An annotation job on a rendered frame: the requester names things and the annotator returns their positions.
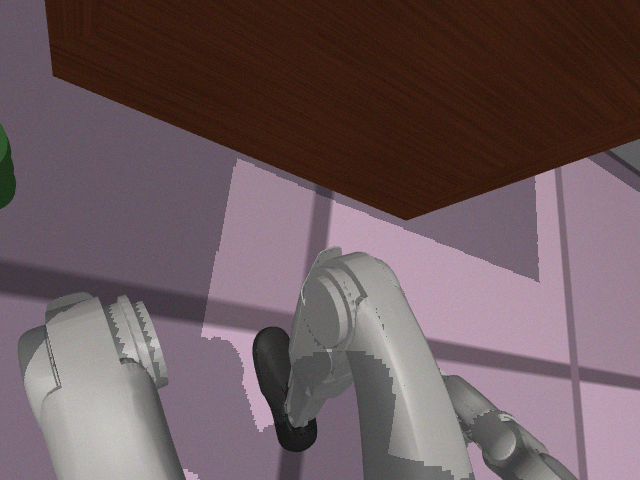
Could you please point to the right robot foot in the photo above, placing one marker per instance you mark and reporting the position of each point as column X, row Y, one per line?
column 272, row 366

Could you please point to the cup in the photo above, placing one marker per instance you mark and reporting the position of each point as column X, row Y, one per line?
column 7, row 177

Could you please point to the right robot arm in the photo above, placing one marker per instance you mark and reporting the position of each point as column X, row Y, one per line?
column 512, row 453

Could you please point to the right robot hand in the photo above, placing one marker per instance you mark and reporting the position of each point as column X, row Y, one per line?
column 469, row 404

